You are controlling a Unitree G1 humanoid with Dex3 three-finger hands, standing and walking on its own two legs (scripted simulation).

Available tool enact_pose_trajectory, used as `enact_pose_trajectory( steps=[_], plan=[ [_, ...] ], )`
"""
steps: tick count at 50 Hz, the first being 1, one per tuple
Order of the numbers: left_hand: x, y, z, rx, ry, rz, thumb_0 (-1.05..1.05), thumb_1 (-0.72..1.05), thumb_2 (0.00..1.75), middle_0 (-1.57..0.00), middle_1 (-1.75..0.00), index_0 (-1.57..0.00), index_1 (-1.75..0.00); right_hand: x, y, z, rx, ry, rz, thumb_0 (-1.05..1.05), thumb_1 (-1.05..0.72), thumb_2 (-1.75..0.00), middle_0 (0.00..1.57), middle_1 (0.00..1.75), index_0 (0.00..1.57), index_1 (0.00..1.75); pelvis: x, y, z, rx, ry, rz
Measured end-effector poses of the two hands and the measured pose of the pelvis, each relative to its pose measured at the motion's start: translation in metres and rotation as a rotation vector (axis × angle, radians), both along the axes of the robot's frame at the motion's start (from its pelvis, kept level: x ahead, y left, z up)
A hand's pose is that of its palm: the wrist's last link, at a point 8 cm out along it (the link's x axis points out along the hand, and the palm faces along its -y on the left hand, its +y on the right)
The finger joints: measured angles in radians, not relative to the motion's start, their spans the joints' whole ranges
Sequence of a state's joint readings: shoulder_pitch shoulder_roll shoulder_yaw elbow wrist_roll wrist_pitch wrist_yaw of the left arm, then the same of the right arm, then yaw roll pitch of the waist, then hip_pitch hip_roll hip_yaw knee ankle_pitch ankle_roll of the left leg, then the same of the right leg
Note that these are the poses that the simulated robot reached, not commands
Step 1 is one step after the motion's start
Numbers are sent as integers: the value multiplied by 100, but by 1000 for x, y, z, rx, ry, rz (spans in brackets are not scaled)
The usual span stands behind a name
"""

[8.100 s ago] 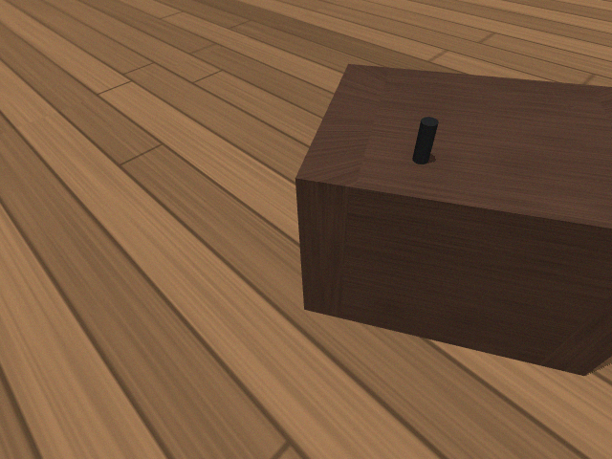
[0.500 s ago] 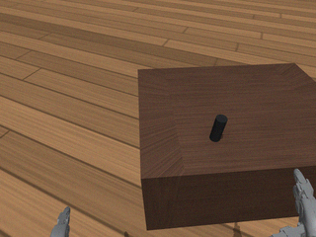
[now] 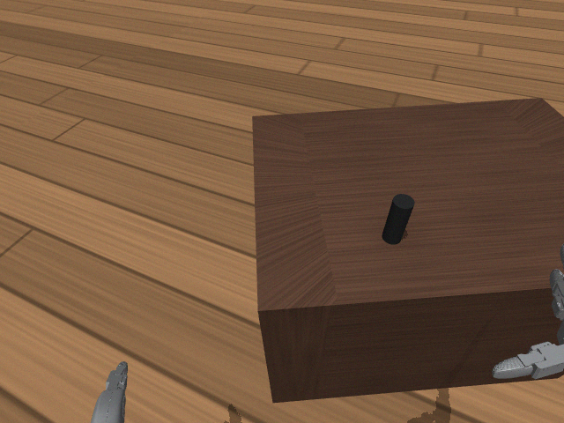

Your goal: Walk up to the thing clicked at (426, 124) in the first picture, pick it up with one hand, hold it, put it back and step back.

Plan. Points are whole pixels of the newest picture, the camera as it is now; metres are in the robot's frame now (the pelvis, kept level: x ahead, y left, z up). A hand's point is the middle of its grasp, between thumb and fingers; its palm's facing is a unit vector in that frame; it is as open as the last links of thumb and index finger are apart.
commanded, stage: go down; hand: right
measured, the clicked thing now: (397, 220) +0.52 -0.21 -0.07
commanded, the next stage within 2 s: none
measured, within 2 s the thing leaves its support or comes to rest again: neither
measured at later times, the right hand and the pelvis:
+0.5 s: hand (530, 262) +0.34 -0.34 +0.05, palm faces +0.13 +0.99 +0.03, open 17.5 cm; pelvis +0.00 -0.03 -0.02, yaw +2 degrees
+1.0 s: hand (537, 230) +0.39 -0.37 +0.06, palm faces +0.15 +0.99 +0.02, open 17.5 cm; pelvis +0.00 -0.02 -0.03, yaw +2 degrees
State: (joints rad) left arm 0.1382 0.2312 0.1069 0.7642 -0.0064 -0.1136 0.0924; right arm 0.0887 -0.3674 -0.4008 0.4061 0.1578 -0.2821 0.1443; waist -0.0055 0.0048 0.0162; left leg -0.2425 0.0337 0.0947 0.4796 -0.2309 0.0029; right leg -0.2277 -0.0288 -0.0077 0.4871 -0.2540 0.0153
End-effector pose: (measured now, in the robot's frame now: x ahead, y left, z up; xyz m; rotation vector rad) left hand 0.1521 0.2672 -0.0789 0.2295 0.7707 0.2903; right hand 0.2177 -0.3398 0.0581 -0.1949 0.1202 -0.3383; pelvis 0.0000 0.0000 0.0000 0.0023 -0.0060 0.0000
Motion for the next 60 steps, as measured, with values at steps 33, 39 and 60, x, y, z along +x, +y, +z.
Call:
enact_pose_trajectory(
  steps=[33, 39, 60],
  plan=[
    [-16, -40, 5, 74, -60, -57, -1, -52, 4, -7, -7, -7, -6, 98, -63, -9, 210, -84, 173, -1, 54, -6, 4, 7, 5, 6, 1, -26, -18, 35, 139, 26],
    [-17, -33, 1, 90, -46, -50, -1, -52, 4, -7, -7, -7, -6, 111, -66, -5, 208, -96, 185, -1, 54, -6, 3, 6, 4, 6, 1, -25, -22, 37, 164, 23],
    [-25, -22, 2, 143, -64, -74, -1, -52, 4, -6, -6, -7, -5, 155, -87, -2, 220, -88, 182, -1, 58, -5, 3, 6, 4, 5, -5, -19, -40, 44, 251, 25]
  ],
)
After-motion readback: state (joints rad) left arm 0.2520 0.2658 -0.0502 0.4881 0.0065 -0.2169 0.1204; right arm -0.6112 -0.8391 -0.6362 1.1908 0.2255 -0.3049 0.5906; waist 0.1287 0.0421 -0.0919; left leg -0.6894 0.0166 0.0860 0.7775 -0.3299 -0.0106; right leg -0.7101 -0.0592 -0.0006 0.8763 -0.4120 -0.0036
